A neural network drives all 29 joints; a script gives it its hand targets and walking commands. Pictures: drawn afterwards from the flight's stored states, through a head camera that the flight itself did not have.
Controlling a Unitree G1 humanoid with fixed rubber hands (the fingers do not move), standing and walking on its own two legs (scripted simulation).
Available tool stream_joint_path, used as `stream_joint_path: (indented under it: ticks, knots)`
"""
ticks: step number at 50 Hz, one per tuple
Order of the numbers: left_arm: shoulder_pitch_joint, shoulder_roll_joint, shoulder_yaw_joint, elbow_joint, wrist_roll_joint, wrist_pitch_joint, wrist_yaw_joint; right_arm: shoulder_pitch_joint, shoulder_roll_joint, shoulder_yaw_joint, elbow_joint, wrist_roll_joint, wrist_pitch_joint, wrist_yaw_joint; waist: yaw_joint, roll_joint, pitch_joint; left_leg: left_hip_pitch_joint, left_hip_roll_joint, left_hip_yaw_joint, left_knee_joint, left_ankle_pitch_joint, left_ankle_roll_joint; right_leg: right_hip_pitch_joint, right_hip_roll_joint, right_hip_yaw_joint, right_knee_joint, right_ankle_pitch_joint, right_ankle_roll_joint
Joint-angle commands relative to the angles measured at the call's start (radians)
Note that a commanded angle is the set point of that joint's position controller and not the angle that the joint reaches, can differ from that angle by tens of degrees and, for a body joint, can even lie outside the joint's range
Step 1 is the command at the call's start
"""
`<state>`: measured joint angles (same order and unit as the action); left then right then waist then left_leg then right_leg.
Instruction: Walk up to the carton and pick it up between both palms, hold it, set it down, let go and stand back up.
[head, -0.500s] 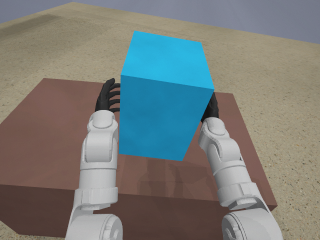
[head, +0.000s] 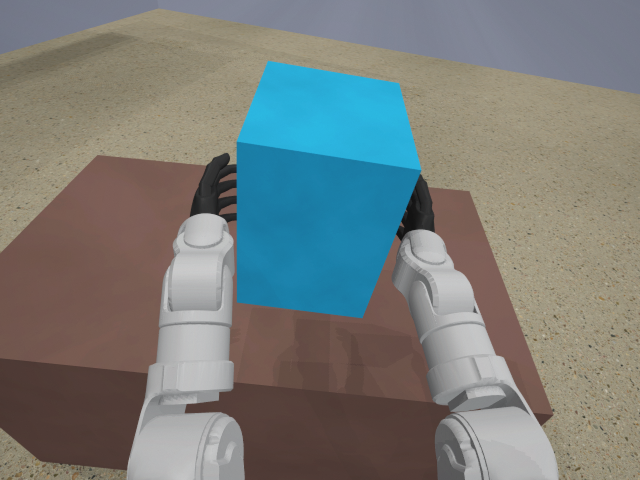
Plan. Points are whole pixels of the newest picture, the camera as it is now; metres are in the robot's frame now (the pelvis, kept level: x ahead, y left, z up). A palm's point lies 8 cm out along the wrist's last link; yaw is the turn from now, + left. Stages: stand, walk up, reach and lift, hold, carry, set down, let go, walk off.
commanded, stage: hold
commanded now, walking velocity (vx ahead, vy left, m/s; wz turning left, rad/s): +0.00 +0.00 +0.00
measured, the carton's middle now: (316, 194) +0.41 +0.00 +0.19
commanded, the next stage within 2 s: none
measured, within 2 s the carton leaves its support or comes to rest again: neither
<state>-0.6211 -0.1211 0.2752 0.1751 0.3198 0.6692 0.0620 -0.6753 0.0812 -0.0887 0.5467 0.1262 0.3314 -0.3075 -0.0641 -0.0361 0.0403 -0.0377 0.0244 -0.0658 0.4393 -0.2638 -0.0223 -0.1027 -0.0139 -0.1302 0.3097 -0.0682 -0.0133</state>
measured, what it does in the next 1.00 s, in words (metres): stands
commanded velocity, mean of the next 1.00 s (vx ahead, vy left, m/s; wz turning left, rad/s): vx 0.00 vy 0.00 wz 0.00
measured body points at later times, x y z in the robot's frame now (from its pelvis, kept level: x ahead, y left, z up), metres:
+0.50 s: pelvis +0.01 +0.00 +0.00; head -0.03 +0.03 +0.45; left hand +0.38 +0.14 +0.18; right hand +0.38 -0.12 +0.17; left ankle +0.00 +0.13 -0.74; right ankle +0.08 -0.11 -0.74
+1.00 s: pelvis +0.01 +0.01 +0.00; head -0.03 +0.03 +0.45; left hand +0.38 +0.13 +0.18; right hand +0.38 -0.13 +0.16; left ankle +0.00 +0.13 -0.74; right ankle +0.08 -0.11 -0.74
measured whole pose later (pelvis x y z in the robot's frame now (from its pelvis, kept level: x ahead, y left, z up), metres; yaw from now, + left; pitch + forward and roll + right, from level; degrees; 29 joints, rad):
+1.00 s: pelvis +0.01 +0.01 +0.00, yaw -1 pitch -9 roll -2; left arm -0.59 -0.15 0.26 0.11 0.34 0.69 0.07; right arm -0.64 0.06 -0.05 0.51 0.17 0.33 -0.31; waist -0.07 -0.03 0.07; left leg 0.00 0.02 -0.04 0.45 -0.28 -0.01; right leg -0.07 -0.01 -0.11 0.31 -0.08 0.00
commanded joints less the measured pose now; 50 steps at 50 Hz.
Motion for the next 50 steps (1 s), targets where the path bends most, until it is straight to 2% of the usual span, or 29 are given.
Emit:
stream_joint_path:
  ticks: [1, 4, 6, 9, 11, 12, 13, 15, 16, 18, 20, 23, 24, 27, 28, 31, 33, 34, 37, 38, 39, 42, 43, 44, 46, 47, 48, 49, 50]
  knots:
    - [-0.783, -0.589, -0.569, -0.106, -0.178, -0.071, -0.161, -0.931, 0.636, 0.458, -0.418, 0.089, -0.100, 0.143, -0.022, 0.074, -0.510, -0.160, -0.086, 0.037, -0.100, 0.212, 0.006, 0.420, 0.042, 0.078, 0.018, 0.136, 0.062]
    - [-0.828, -0.602, -0.578, -0.135, -0.172, -0.079, -0.153, -0.949, 0.630, 0.455, -0.389, 0.091, -0.100, 0.148, -0.026, 0.094, -0.513, -0.149, -0.075, 0.024, -0.110, 0.198, 0.000, 0.393, 0.051, 0.067, 0.026, 0.090, 0.059]
    - [-0.811, -0.599, -0.575, -0.066, -0.173, -0.073, -0.152, -0.976, 0.631, 0.454, -0.413, 0.092, -0.106, 0.151, -0.014, 0.095, -0.492, -0.158, -0.079, 0.035, -0.120, 0.173, 0.005, 0.376, 0.054, 0.060, 0.008, 0.046, 0.057]
    - [-0.770, -0.615, -0.596, -0.147, -0.186, -0.075, -0.148, -0.963, 0.646, 0.492, -0.470, 0.107, -0.116, 0.150, -0.005, 0.095, -0.578, -0.139, -0.082, 0.031, -0.091, 0.254, 0.003, 0.420, 0.052, 0.071, 0.030, 0.151, 0.059]
    - [-0.769, -0.593, -0.584, -0.121, -0.170, -0.076, -0.143, -0.936, 0.628, 0.489, -0.439, 0.115, -0.103, 0.146, -0.012, 0.088, -0.516, -0.138, -0.084, 0.019, -0.097, 0.237, 0.000, 0.404, 0.053, 0.070, 0.020, 0.132, 0.059]
    - [-0.752, -0.577, -0.559, -0.090, -0.162, -0.074, -0.145, -0.939, 0.635, 0.487, -0.430, 0.105, -0.099, 0.146, 0.005, 0.062, -0.483, -0.168, -0.084, 0.030, -0.112, 0.202, 0.010, 0.407, 0.049, 0.072, 0.014, 0.103, 0.065]
    - [-0.769, -0.594, -0.581, -0.156, -0.177, -0.078, -0.142, -0.951, 0.661, 0.525, -0.468, 0.123, -0.105, 0.149, 0.014, 0.063, -0.548, -0.146, -0.083, 0.029, -0.103, 0.252, 0.008, 0.430, 0.055, 0.070, 0.029, 0.152, 0.069]
    - [-0.786, -0.588, -0.575, -0.130, -0.165, -0.072, -0.140, -0.930, 0.616, 0.487, -0.403, 0.110, -0.091, 0.150, -0.001, 0.087, -0.482, -0.149, -0.081, 0.023, -0.112, 0.209, 0.003, 0.385, 0.058, 0.064, 0.017, 0.093, 0.056]
    - [-0.758, -0.558, -0.549, -0.116, -0.164, -0.070, -0.153, -0.908, 0.641, 0.490, -0.419, 0.100, -0.085, 0.141, -0.004, 0.038, -0.472, -0.164, -0.085, 0.029, -0.109, 0.175, 0.019, 0.411, 0.044, 0.082, 0.019, 0.122, 0.066]
    - [-0.775, -0.582, -0.579, -0.143, -0.179, -0.079, -0.151, -0.939, 0.644, 0.504, -0.457, 0.103, -0.098, 0.144, -0.010, 0.048, -0.498, -0.165, -0.081, 0.028, -0.117, 0.193, 0.013, 0.409, 0.053, 0.063, 0.029, 0.125, 0.066]
    - [-0.737, -0.604, -0.594, -0.147, -0.184, -0.073, -0.141, -0.949, 0.644, 0.535, -0.508, 0.123, -0.103, 0.145, 0.009, 0.064, -0.565, -0.145, -0.085, 0.027, -0.099, 0.242, 0.006, 0.437, 0.053, 0.078, 0.029, 0.164, 0.066]
    - [-0.761, -0.593, -0.617, -0.205, -0.191, -0.077, -0.142, -0.861, 0.633, 0.509, -0.453, 0.116, -0.084, 0.134, -0.030, 0.094, -0.523, -0.119, -0.087, 0.026, -0.083, 0.296, -0.013, 0.408, 0.060, 0.066, 0.038, 0.212, 0.060]
    - [-0.771, -0.571, -0.605, -0.206, -0.183, -0.074, -0.145, -0.857, 0.636, 0.517, -0.443, 0.120, -0.081, 0.130, -0.021, 0.077, -0.525, -0.124, -0.094, 0.027, -0.077, 0.267, -0.008, 0.418, 0.050, 0.078, 0.042, 0.218, 0.062]
    - [-0.724, -0.592, -0.638, -0.161, -0.203, -0.060, -0.154, -0.892, 0.623, 0.520, -0.507, 0.120, -0.086, 0.125, -0.043, 0.075, -0.501, -0.127, -0.088, 0.022, -0.077, 0.298, -0.019, 0.411, 0.059, 0.067, 0.031, 0.207, 0.061]
    - [-0.713, -0.605, -0.657, -0.169, -0.197, -0.053, -0.152, -0.884, 0.605, 0.513, -0.505, 0.126, -0.091, 0.127, -0.046, 0.104, -0.508, -0.106, -0.084, 0.026, -0.073, 0.325, -0.032, 0.401, 0.057, 0.068, 0.039, 0.238, 0.059]
    - [-0.756, -0.582, -0.597, -0.137, -0.166, -0.052, -0.152, -0.902, 0.597, 0.483, -0.421, 0.108, -0.081, 0.142, -0.017, 0.091, -0.440, -0.123, -0.075, 0.019, -0.114, 0.205, -0.009, 0.349, 0.058, 0.055, 0.010, 0.036, 0.055]
    - [-0.760, -0.623, -0.643, -0.231, -0.199, -0.058, -0.146, -0.917, 0.601, 0.500, -0.509, 0.129, -0.102, 0.147, -0.033, 0.115, -0.565, -0.062, -0.062, 0.009, -0.070, 0.351, -0.026, 0.375, 0.066, 0.058, 0.044, 0.169, 0.051]
    - [-0.750, -0.627, -0.663, -0.196, -0.195, -0.058, -0.143, -0.884, 0.584, 0.492, -0.463, 0.126, -0.097, 0.145, -0.040, 0.136, -0.506, -0.041, -0.063, 0.002, -0.064, 0.390, -0.047, 0.323, 0.077, 0.051, 0.028, 0.126, 0.045]
    - [-0.759, -0.634, -0.701, -0.243, -0.216, -0.059, -0.124, -0.890, 0.584, 0.521, -0.496, 0.137, -0.101, 0.147, -0.043, 0.147, -0.552, 0.008, -0.052, -0.009, -0.027, 0.481, -0.071, 0.311, 0.078, 0.063, 0.033, 0.189, 0.042]
    - [-0.770, -0.631, -0.679, -0.208, -0.206, -0.057, -0.125, -0.897, 0.589, 0.499, -0.456, 0.128, -0.095, 0.150, -0.042, 0.136, -0.486, -0.025, -0.057, -0.004, -0.050, 0.400, -0.062, 0.288, 0.075, 0.059, 0.017, 0.106, 0.044]
    - [-0.781, -0.643, -0.695, -0.250, -0.216, -0.067, -0.121, -0.901, 0.592, 0.509, -0.483, 0.131, -0.104, 0.154, -0.034, 0.127, -0.529, -0.011, -0.057, -0.004, -0.043, 0.436, -0.063, 0.300, 0.080, 0.056, 0.031, 0.168, 0.042]
    - [-0.724, -0.621, -0.680, -0.223, -0.209, -0.056, -0.127, -0.863, 0.576, 0.503, -0.482, 0.124, -0.095, 0.150, -0.047, 0.115, -0.494, -0.036, -0.061, 0.000, -0.052, 0.428, -0.055, 0.325, 0.076, 0.065, 0.017, 0.153, 0.042]
    - [-0.696, -0.622, -0.675, -0.220, -0.208, -0.053, -0.130, -0.875, 0.583, 0.521, -0.499, 0.132, -0.101, 0.148, -0.024, 0.103, -0.525, -0.025, -0.065, 0.009, -0.049, 0.431, -0.046, 0.337, 0.077, 0.066, 0.022, 0.175, 0.044]
    - [-0.661, -0.612, -0.629, -0.155, -0.179, -0.037, -0.133, -0.871, 0.559, 0.502, -0.467, 0.125, -0.092, 0.148, -0.022, 0.091, -0.465, -0.050, -0.064, 0.007, -0.066, 0.400, -0.040, 0.334, 0.074, 0.064, 0.016, 0.157, 0.044]
    - [-0.710, -0.592, -0.589, -0.160, -0.148, -0.038, -0.148, -0.863, 0.578, 0.475, -0.408, 0.109, -0.083, 0.151, -0.017, 0.096, -0.399, -0.081, -0.070, 0.031, -0.097, 0.309, -0.030, 0.335, 0.069, 0.054, 0.004, 0.071, 0.049]
    - [-0.713, -0.598, -0.582, -0.173, -0.143, -0.036, -0.148, -0.882, 0.581, 0.480, -0.420, 0.122, -0.091, 0.156, -0.006, 0.101, -0.427, -0.073, -0.065, 0.022, -0.090, 0.336, -0.025, 0.343, 0.069, 0.060, 0.016, 0.096, 0.048]
    - [-0.698, -0.603, -0.599, -0.157, -0.159, -0.034, -0.152, -0.898, 0.576, 0.475, -0.462, 0.120, -0.100, 0.152, -0.025, 0.090, -0.464, -0.080, -0.060, 0.018, -0.091, 0.313, -0.022, 0.366, 0.068, 0.062, 0.011, 0.109, 0.042]
    - [-0.722, -0.588, -0.566, -0.113, -0.136, -0.040, -0.153, -0.906, 0.570, 0.465, -0.413, 0.108, -0.094, 0.156, -0.005, 0.076, -0.403, -0.111, -0.066, 0.021, -0.110, 0.243, -0.012, 0.346, 0.063, 0.058, 0.008, 0.054, 0.046]
    - [-0.737, -0.611, -0.598, -0.144, -0.153, -0.041, -0.151, -0.924, 0.591, 0.479, -0.451, 0.115, -0.103, 0.154, -0.016, 0.100, -0.455, -0.085, -0.062, 0.027, -0.106, 0.298, -0.024, 0.355, 0.068, 0.051, 0.012, 0.082, 0.047]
